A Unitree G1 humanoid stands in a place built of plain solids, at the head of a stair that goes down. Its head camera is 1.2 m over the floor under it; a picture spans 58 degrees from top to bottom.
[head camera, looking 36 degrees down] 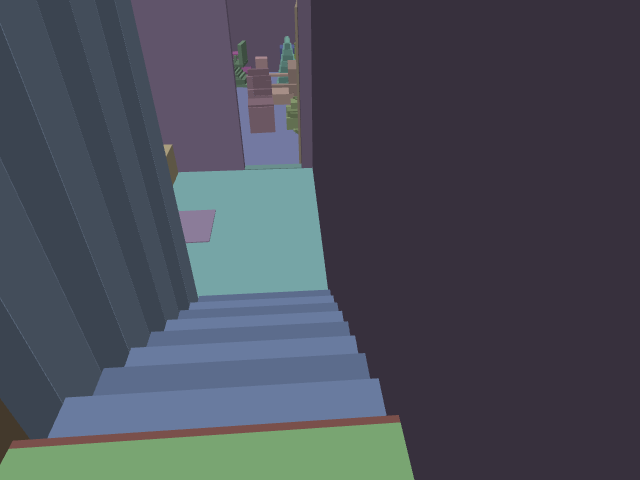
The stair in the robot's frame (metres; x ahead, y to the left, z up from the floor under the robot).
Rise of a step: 0.17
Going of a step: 0.26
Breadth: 1.14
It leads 4 degrees to the left of straight ahead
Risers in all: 9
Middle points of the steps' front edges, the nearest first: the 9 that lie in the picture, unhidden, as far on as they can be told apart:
0.71 0.33 0.00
0.97 0.35 -0.17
1.23 0.37 -0.35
1.49 0.38 -0.52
1.75 0.40 -0.69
2.01 0.42 -0.87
2.27 0.44 -1.04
2.53 0.46 -1.22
2.79 0.48 -1.39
